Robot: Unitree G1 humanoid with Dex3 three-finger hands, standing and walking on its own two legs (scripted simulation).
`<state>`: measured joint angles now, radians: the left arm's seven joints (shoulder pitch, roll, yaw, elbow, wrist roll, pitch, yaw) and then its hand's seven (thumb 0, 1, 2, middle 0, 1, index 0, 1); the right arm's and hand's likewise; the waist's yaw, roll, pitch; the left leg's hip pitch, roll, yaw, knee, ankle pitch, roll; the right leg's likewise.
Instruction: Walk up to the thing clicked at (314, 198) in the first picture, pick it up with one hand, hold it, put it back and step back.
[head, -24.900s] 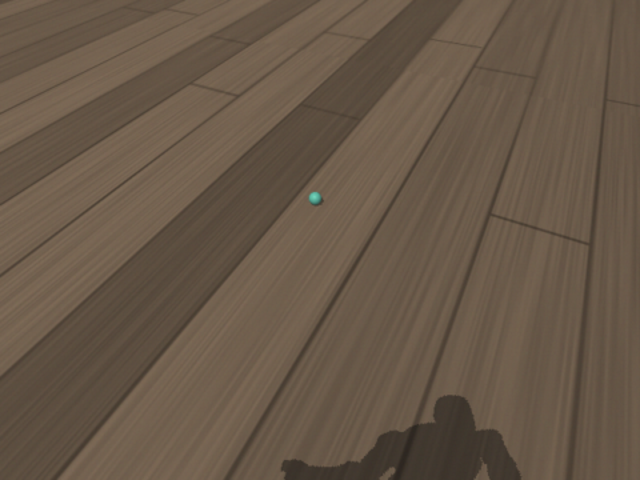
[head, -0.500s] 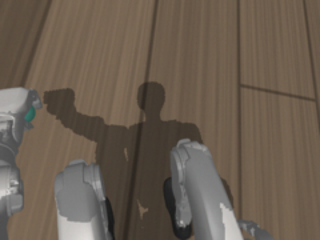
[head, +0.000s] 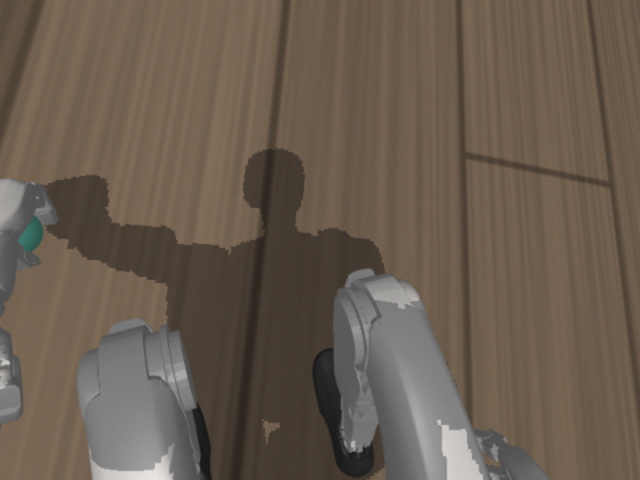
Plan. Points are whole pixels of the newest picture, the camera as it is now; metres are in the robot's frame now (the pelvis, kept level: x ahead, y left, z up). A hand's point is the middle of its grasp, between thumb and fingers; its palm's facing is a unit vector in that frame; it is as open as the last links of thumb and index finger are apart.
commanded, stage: lower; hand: left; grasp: from above
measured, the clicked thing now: (14, 232) +0.46 +0.31 -0.20
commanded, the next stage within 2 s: rest in 0.04 s
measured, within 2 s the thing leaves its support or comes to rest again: rests again in 1.28 s
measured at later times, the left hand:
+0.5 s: hand (32, 238) +0.45 +0.30 -0.23, palm faces -0.46 -0.13 -0.88, open 7.2 cm
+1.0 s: hand (41, 243) +0.45 +0.30 -0.25, palm faces -0.45 -0.12 -0.88, open 7.2 cm
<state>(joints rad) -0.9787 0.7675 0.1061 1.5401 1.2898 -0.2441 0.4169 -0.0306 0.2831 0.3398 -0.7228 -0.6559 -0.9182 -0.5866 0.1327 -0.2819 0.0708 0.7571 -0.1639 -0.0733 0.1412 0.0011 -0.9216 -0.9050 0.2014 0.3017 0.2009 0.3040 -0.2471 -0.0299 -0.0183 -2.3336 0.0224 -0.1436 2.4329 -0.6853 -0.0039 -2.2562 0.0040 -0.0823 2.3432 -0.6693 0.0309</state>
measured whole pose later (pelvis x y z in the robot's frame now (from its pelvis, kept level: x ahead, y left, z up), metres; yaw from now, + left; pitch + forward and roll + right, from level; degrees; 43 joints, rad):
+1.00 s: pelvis +0.00 +0.01 -0.03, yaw -4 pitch +29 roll -12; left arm -1.00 0.93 0.16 1.73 1.34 -0.25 0.60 -0.03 0.28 0.35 -0.73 -0.64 -0.92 -0.59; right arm 0.10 -0.31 0.20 0.73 -0.28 -0.19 0.23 0.00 -0.91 -0.90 0.20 0.30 0.20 0.30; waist -0.34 -0.10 0.09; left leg -2.37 0.02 -0.22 2.57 -0.72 0.00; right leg -2.27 0.03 -0.14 2.42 -0.68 0.05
